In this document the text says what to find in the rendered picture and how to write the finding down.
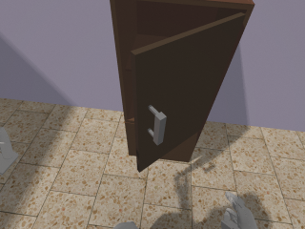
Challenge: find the handle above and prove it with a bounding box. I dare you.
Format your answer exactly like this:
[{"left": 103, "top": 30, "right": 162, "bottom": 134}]
[{"left": 147, "top": 105, "right": 167, "bottom": 146}]

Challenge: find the cupboard door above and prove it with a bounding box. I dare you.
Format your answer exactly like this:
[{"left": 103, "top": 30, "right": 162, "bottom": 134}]
[{"left": 131, "top": 12, "right": 246, "bottom": 173}]

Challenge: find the robot left hand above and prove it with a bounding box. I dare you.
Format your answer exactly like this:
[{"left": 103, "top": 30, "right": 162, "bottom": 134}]
[{"left": 0, "top": 127, "right": 19, "bottom": 176}]

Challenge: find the robot right hand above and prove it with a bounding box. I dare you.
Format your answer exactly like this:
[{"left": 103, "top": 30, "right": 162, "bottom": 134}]
[{"left": 221, "top": 191, "right": 258, "bottom": 229}]

